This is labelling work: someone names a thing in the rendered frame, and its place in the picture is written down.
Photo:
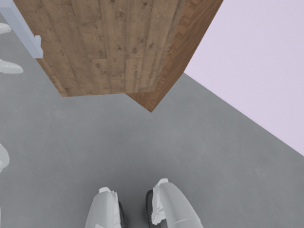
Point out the robot left upper arm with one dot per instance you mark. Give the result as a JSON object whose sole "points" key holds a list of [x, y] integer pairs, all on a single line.
{"points": [[4, 162]]}

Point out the robot right shin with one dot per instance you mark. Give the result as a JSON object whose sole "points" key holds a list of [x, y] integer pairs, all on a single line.
{"points": [[158, 215]]}

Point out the cupboard door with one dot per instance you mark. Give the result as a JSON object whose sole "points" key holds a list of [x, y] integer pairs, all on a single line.
{"points": [[102, 47]]}

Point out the robot left hand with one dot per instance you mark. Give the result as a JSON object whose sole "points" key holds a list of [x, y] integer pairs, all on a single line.
{"points": [[5, 66]]}

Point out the handle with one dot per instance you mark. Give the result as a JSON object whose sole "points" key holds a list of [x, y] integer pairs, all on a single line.
{"points": [[15, 19]]}

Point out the right robot thigh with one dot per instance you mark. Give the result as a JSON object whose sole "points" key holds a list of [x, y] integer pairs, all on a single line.
{"points": [[178, 211]]}

